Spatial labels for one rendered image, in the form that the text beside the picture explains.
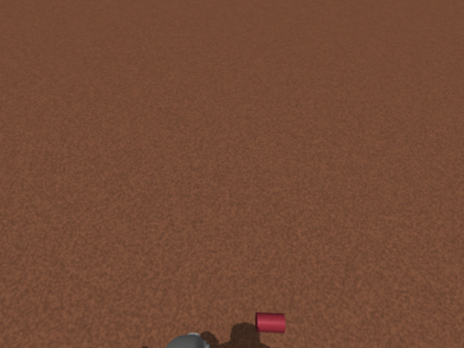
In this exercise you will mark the can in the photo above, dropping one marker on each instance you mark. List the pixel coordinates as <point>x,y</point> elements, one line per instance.
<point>270,322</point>

